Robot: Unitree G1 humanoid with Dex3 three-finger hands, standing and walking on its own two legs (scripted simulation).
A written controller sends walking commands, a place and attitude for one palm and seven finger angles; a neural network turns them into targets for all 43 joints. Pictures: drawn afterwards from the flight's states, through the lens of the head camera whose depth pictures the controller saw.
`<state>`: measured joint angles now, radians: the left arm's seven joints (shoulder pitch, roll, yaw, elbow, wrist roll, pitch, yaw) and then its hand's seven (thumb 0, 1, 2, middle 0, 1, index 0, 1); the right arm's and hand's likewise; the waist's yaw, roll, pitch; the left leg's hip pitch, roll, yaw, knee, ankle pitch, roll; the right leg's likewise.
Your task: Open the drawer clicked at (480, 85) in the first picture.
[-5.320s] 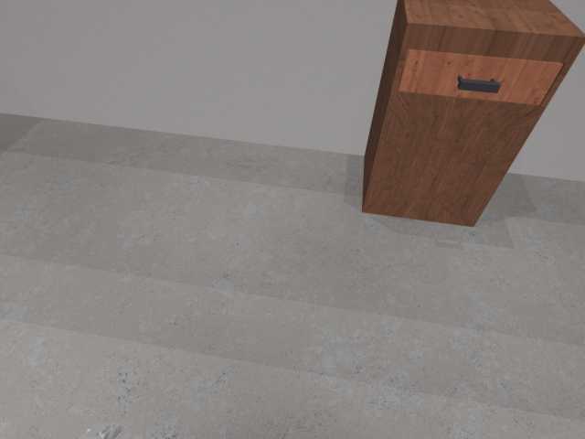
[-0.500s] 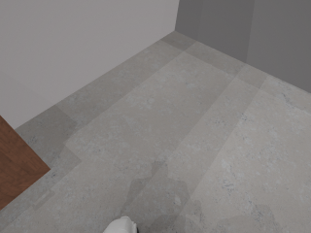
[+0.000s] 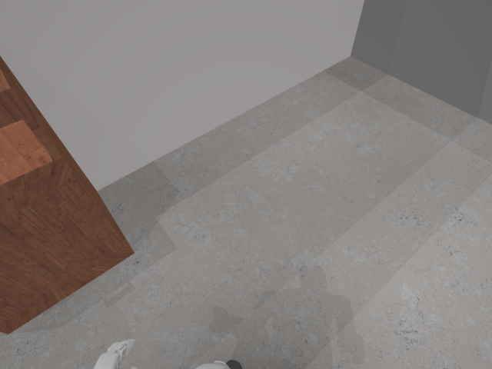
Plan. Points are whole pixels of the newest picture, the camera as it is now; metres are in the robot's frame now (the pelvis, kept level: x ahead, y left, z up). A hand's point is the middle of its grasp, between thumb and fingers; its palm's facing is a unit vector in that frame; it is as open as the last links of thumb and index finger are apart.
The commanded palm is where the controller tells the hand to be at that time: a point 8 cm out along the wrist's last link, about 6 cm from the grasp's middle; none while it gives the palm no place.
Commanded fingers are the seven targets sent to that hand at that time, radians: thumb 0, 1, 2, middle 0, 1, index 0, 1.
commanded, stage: turn to face it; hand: left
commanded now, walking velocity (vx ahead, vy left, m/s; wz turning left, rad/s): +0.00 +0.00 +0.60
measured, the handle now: out of the picture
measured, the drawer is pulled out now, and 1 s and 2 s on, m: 0.00 0.00 0.00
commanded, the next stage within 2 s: take the last steps up to it in 1.02 s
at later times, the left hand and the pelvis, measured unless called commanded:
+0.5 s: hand out of the picture -0.07 +0.22 -0.18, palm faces +0.38 -0.89 -0.27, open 7.4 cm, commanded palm none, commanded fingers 0.00 0.90 0.90 -0.20 -0.30 -0.20 -0.30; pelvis +0.00 +0.01 -0.01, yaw +20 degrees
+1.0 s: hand out of the picture -0.01 +0.19 -0.13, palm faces +0.54 -0.79 -0.30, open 7.4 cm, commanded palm none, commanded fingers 0.00 0.90 0.90 -0.20 -0.30 -0.20 -0.30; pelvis +0.02 -0.03 +0.01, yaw +34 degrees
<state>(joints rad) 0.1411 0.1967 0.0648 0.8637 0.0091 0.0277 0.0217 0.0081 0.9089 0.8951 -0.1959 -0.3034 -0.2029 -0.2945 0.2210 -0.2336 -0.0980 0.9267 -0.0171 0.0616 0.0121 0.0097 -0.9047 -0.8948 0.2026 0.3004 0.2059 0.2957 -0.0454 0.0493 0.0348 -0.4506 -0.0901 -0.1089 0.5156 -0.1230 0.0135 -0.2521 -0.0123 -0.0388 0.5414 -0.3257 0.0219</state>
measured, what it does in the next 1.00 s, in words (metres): steps on the spot, turning left: left foot, then right foot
